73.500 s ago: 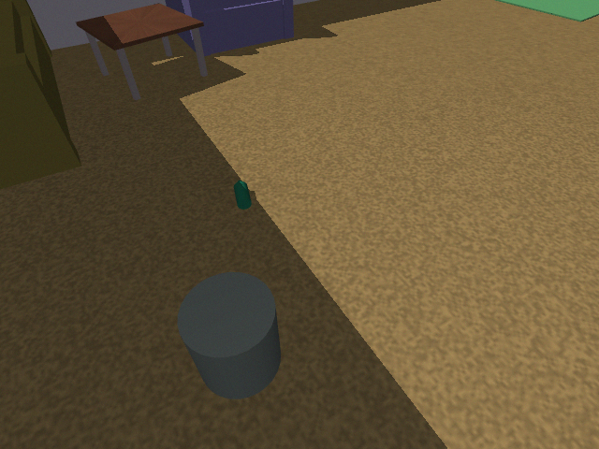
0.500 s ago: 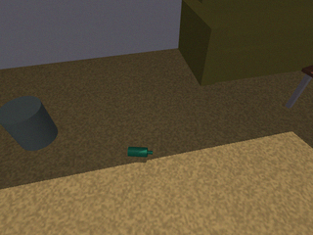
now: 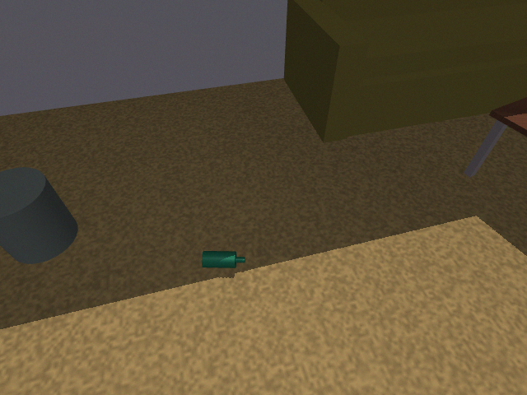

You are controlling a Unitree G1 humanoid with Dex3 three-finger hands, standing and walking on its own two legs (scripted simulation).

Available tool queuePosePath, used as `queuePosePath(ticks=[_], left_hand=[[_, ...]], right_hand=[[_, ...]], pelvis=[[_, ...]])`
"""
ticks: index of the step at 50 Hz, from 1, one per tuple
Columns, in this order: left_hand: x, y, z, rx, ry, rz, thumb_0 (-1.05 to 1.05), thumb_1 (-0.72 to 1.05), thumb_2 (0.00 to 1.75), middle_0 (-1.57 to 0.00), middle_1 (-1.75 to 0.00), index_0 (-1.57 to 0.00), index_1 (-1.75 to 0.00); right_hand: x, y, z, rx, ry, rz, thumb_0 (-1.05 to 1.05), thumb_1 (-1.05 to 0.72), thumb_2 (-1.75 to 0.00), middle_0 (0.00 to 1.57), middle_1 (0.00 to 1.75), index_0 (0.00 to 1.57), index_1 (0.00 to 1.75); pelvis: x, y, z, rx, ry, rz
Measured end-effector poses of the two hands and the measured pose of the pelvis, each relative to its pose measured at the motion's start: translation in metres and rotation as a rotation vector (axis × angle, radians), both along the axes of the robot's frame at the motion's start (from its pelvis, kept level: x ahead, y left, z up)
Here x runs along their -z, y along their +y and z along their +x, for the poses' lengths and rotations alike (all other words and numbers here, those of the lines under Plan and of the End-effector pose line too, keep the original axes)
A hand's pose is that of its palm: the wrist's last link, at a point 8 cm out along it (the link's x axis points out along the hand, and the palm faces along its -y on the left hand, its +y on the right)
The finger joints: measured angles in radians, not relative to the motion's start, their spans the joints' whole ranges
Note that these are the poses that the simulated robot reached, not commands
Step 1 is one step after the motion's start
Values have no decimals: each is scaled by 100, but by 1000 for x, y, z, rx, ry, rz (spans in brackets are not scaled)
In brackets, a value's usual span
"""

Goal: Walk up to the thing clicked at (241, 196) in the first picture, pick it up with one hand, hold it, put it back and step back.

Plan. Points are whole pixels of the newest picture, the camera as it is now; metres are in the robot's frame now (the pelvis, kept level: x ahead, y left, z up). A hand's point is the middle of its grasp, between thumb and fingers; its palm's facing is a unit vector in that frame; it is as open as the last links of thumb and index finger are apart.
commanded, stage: walk up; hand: left
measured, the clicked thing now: (224, 259) +0.81 +0.21 -0.73
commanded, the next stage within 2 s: stand in 0.14 s
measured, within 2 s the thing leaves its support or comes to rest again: neither
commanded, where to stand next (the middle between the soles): +0.45 -0.04 m, yaw +5 degrees
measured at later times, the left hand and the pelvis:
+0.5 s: hand out of the picture +0.05 +0.25 -0.14, palm faces -0.01 -0.94 -0.33, open 7.4 cm; pelvis -0.04 +0.00 +0.02, yaw +0 degrees
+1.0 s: hand out of the picture +0.00 +0.25 -0.14, palm faces -0.04 -0.94 -0.33, open 7.4 cm; pelvis -0.05 +0.00 +0.02, yaw +1 degrees
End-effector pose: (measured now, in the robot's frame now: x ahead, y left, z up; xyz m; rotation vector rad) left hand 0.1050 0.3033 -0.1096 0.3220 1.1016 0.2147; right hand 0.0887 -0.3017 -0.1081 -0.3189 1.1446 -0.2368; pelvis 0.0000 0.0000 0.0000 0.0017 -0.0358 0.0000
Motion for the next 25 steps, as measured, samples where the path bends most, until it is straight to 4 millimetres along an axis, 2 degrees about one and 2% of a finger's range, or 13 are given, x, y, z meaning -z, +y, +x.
queuePosePath(ticks=[8, 16, 25], left_hand=[[4, 0, -13, -7, 25, -13, 1, 90, 90, -20, -30, -20, -30], [-2, -5, -35, -3, 83, -28, 1, 90, 90, -20, -30, -20, -30], [-9, -7, -61, -1, 74, -29, 1, 90, 90, -20, -30, -20, -30]], right_hand=[[0, 3, -4, -1, 2, -1, 1, -91, -90, 20, 30, 20, 30], [-7, 14, -11, -13, 10, 25, 1, -90, -90, 20, 30, 20, 30], [-10, 16, -33, -20, 9, 41, 1, -90, -90, 20, 30, 20, 30]], pelvis=[[0, 4, -5, 0, -12, -1], [-12, 6, -20, 1, -19, -3], [-18, 5, -41, -6, -35, -3]])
